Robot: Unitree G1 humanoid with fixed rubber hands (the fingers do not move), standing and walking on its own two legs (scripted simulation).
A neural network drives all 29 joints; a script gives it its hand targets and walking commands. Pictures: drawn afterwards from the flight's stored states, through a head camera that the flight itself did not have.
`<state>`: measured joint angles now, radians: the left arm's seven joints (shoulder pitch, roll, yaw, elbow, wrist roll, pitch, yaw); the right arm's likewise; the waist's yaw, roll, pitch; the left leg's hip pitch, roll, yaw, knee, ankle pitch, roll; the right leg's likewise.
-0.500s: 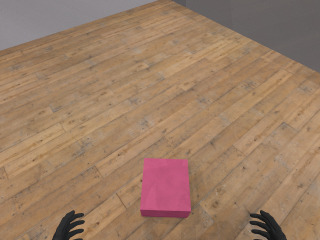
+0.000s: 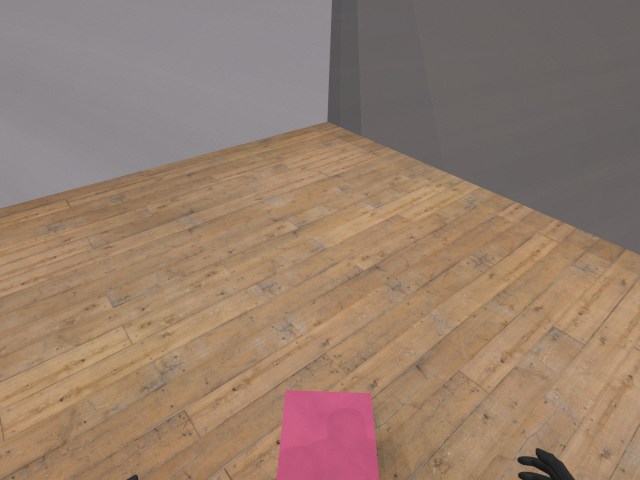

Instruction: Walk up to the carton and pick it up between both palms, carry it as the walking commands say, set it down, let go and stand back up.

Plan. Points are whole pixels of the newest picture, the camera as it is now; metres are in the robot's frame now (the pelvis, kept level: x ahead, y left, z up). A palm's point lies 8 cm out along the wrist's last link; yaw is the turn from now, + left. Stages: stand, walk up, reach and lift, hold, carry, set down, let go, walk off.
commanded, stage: stand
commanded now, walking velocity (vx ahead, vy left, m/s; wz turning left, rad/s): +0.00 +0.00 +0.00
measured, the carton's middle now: (327, 453) +0.51 -0.01 -0.68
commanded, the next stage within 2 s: none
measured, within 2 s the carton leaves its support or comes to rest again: neither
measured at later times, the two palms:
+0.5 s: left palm out of the picture +0.08 +0.27 -0.09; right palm out of the picture +0.12 -0.28 -0.06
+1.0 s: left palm out of the picture +0.08 +0.27 -0.09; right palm out of the picture +0.12 -0.28 -0.06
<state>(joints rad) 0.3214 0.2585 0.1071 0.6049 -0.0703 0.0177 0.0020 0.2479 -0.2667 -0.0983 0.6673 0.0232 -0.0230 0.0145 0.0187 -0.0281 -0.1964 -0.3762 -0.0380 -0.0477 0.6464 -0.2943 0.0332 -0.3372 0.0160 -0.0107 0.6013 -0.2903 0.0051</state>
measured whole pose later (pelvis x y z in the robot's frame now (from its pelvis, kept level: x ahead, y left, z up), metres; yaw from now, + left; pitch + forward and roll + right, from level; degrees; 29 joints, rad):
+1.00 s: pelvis -0.01 +0.00 +0.00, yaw +0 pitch +1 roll -1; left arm 0.40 0.26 0.11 0.62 -0.07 -0.02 0.00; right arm 0.29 -0.28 -0.10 0.70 0.02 -0.04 0.01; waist 0.02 -0.03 -0.20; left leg -0.38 -0.03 -0.05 0.66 -0.29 0.03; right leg -0.34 0.02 -0.01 0.61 -0.29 0.00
